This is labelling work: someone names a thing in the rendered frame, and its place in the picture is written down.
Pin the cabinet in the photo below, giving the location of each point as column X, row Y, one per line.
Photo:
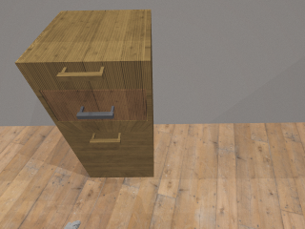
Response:
column 117, row 43

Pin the handle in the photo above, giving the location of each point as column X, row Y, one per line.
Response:
column 105, row 141
column 80, row 76
column 95, row 115

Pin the drawer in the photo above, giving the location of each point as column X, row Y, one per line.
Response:
column 129, row 104

